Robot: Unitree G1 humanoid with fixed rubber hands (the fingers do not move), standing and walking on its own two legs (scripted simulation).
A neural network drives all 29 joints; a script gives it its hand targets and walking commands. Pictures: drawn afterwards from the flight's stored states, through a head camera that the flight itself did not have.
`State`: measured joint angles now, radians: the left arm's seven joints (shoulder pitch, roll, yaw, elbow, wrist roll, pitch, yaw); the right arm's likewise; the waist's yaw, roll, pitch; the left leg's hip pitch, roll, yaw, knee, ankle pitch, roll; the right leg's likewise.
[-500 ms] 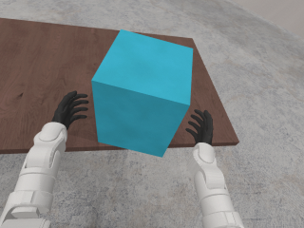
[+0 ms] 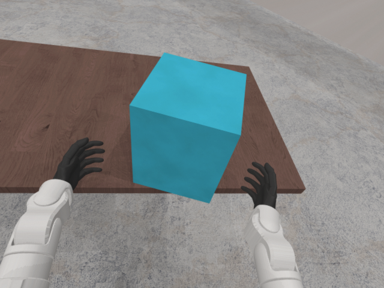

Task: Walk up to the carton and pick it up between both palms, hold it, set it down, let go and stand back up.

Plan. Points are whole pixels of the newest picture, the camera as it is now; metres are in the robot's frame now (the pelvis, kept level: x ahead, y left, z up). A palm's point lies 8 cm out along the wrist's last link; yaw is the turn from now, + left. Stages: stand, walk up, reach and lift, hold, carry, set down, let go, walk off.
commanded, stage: set down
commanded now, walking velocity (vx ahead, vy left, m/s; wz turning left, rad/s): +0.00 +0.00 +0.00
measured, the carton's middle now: (187, 130) +0.46 -0.02 +0.07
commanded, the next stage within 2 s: let go in 2.00 s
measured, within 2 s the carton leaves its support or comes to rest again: neither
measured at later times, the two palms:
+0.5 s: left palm (51, 205) +0.28 +0.24 +0.04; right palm (267, 224) +0.23 -0.16 +0.05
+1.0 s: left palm (47, 234) +0.24 +0.25 +0.00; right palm (271, 243) +0.20 -0.18 +0.02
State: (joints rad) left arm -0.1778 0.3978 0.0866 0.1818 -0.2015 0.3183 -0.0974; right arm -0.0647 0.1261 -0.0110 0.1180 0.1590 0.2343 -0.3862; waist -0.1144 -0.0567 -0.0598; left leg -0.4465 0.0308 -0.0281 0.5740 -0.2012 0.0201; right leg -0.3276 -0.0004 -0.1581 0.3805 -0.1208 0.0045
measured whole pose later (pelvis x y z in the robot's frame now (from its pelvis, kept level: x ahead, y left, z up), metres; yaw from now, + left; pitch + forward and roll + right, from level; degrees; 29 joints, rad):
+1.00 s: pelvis +0.02 -0.01 +0.00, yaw +1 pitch +0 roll -3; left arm 0.23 0.41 0.09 0.00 -0.22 0.33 -0.09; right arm 0.32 0.10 0.00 -0.04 0.16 0.27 -0.26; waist -0.06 -0.06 0.00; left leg -0.32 0.03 -0.03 0.56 -0.24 0.02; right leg -0.21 -0.01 -0.16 0.39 -0.17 0.00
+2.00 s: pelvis +0.03 -0.02 +0.00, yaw +0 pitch +1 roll -3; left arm 0.25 0.41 0.06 0.25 -0.20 0.28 -0.03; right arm 0.32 0.00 -0.02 0.29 0.12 0.02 -0.06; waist -0.06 -0.04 0.03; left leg -0.30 0.03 -0.03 0.53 -0.24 0.01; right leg -0.21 0.00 -0.16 0.39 -0.19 0.00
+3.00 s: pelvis +0.07 -0.03 +0.00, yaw +1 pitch +2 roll -1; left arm 0.24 0.36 0.05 0.88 -0.04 -0.01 -0.04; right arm 0.31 -0.26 -0.04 0.68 -0.02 -0.02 0.01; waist -0.05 0.05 0.01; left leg -0.27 0.01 -0.03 0.51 -0.28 0.00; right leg -0.21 -0.02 -0.16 0.45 -0.28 -0.01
